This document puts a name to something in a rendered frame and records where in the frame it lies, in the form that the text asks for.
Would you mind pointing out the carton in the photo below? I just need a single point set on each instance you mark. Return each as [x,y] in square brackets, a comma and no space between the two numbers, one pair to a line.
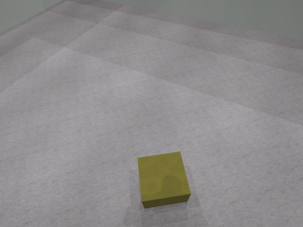
[163,179]

